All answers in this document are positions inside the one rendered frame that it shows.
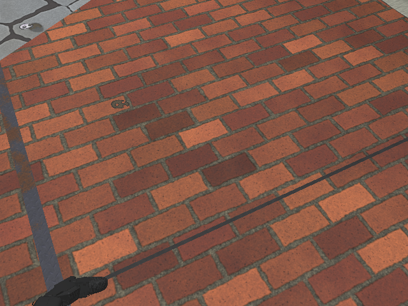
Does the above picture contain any left robot hand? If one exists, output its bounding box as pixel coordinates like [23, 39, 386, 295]
[32, 276, 108, 306]

